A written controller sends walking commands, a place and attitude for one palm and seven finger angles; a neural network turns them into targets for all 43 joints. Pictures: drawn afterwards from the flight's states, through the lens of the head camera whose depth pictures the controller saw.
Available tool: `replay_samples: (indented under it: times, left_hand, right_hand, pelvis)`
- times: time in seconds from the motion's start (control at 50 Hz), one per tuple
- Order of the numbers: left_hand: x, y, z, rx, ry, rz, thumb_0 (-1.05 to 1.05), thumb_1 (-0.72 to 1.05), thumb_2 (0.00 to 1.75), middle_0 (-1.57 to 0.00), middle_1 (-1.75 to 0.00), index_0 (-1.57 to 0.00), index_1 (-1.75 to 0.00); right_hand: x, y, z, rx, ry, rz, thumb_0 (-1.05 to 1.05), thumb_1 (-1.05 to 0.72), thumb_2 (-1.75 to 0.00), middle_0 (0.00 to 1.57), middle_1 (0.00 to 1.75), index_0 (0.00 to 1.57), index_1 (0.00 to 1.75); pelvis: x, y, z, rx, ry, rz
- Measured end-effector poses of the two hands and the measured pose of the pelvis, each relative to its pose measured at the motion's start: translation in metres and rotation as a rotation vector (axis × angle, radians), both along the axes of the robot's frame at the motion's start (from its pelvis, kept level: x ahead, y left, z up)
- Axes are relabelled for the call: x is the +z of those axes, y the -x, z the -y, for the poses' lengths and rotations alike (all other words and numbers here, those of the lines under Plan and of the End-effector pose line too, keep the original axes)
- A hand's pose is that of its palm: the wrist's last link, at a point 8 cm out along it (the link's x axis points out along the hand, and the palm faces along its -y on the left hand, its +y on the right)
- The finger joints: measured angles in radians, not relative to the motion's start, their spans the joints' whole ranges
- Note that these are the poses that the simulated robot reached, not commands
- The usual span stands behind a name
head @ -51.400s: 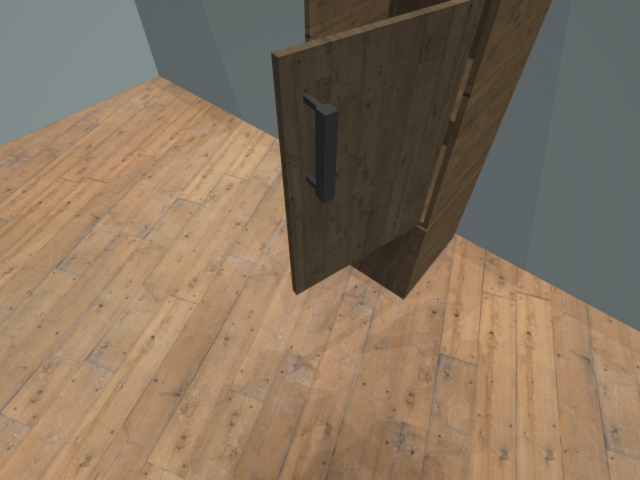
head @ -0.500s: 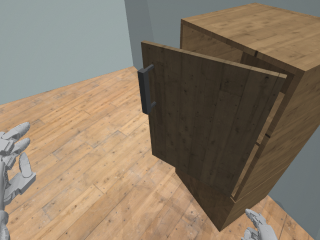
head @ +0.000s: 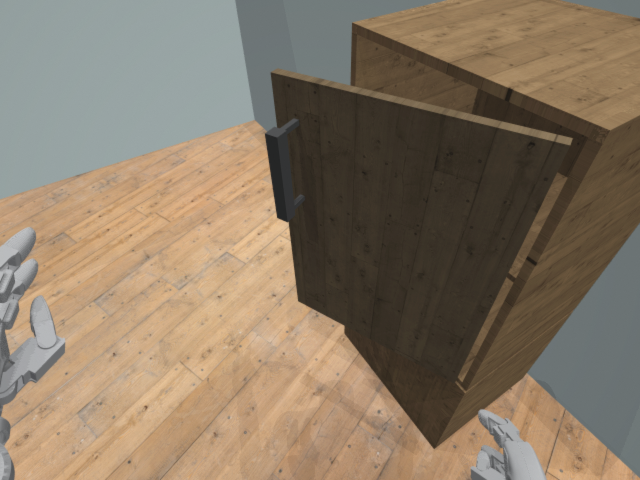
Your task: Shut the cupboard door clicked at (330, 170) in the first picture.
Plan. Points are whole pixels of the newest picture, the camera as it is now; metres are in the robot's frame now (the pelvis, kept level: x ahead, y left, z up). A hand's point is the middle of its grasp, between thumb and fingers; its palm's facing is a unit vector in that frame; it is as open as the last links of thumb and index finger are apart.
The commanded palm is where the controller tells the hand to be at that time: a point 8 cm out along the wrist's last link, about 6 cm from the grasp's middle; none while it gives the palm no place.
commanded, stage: step back with the hand held close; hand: left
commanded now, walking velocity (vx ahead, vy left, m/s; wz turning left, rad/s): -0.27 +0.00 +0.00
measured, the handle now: (289, 171) +0.57 +0.12 +0.09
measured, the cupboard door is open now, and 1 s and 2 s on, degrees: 25 25 25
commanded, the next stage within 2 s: stop stepping back and stand still in 1.22 s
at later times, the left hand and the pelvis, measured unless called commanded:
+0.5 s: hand (22, 402) +0.14 +0.28 +0.15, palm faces +0.41 -0.78 -0.47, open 7.4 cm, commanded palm +0.09 +0.31 +0.17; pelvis -0.06 +0.02 -0.02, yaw -2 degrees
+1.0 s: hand out of the picture +0.07 +0.31 +0.16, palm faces +0.48 -0.75 -0.46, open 7.4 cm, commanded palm +0.00 +0.34 +0.17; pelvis -0.13 +0.03 -0.04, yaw +2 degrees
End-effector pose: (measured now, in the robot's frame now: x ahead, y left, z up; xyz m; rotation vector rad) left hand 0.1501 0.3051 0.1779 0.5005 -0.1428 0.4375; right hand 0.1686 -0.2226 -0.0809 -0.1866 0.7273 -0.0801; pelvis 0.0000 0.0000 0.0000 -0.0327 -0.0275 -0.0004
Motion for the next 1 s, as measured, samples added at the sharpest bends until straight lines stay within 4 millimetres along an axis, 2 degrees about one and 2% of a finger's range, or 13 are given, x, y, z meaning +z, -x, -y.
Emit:
replay_samples:
  times: [0.14,0.24,0.42,0.54,0.64,0.76,0.86,0.94,1.0]
  left_hand:
    - [-0.005,-0.008,0.007,-0.074,-0.024,-0.024,0.02,0.89,0.90,-0.21,-0.30,-0.21,-0.30]
    - [0.001,-0.003,0.008,-0.124,-0.072,-0.009,0.02,0.89,0.90,-0.21,-0.30,-0.21,-0.30]
    - [-0.003,0.032,-0.008,-0.090,-0.091,0.035,0.02,0.89,0.90,-0.22,-0.30,-0.21,-0.30]
    - [-0.012,0.057,-0.011,-0.060,-0.088,0.072,0.02,0.89,0.90,-0.21,-0.30,-0.21,-0.30]
    - [-0.008,0.072,-0.012,-0.055,-0.109,0.135,0.02,0.89,0.90,-0.21,-0.30,-0.21,-0.30]
    - [-0.004,0.087,-0.012,-0.058,-0.129,0.196,0.02,0.89,0.90,-0.21,-0.30,-0.21,-0.30]
    - [-0.010,0.098,-0.017,-0.076,-0.113,0.203,0.01,0.89,0.90,-0.21,-0.30,-0.21,-0.30]
    - [-0.013,0.111,-0.026,-0.099,-0.147,0.207,0.01,0.89,0.90,-0.22,-0.30,-0.21,-0.30]
    - [-0.007,0.124,-0.037,-0.081,-0.161,0.221,0.02,0.89,0.90,-0.22,-0.30,-0.21,-0.30]
  right_hand:
    - [-0.003,0.013,0.019,-0.082,0.043,-0.028,0.01,-0.91,-0.90,0.21,0.30,0.20,0.30]
    - [0.000,0.029,0.025,-0.136,0.057,-0.024,0.01,-0.91,-0.90,0.20,0.30,0.20,0.30]
    - [0.001,0.069,0.021,-0.144,0.082,-0.019,0.01,-0.91,-0.90,0.20,0.30,0.20,0.30]
    - [-0.007,0.095,0.016,-0.120,0.100,-0.028,0.01,-0.91,-0.90,0.21,0.30,0.20,0.30]
    - [-0.014,0.113,0.012,-0.099,0.104,-0.037,0.01,-0.90,-0.90,0.21,0.30,0.20,0.30]
    - [-0.017,0.129,0.011,-0.090,0.104,-0.046,0.01,-0.90,-0.90,0.21,0.30,0.20,0.30]
    - [-0.015,0.141,0.007,-0.077,0.126,-0.073,0.01,-0.90,-0.90,0.21,0.30,0.20,0.30]
    - [-0.014,0.147,0.001,-0.072,0.153,-0.054,0.01,-0.90,-0.90,0.21,0.30,0.20,0.30]
    - [-0.012,0.149,-0.007,-0.064,0.154,-0.041,0.01,-0.91,-0.90,0.21,0.30,0.20,0.30]
  pelvis:
    - [-0.005,0.006,-0.007,-0.017,-0.006,-0.033]
    - [-0.009,0.017,-0.010,-0.029,-0.014,-0.036]
    - [-0.015,0.049,-0.014,-0.035,-0.009,-0.026]
    - [-0.022,0.071,-0.016,-0.027,-0.005,-0.012]
    - [-0.028,0.085,-0.015,-0.014,-0.003,0.002]
    - [-0.032,0.098,-0.015,0.007,-0.004,0.001]
    - [-0.032,0.111,-0.020,0.022,0.001,-0.016]
    - [-0.038,0.121,-0.027,0.033,0.028,-0.011]
    - [-0.035,0.125,-0.032,0.032,0.052,-0.020]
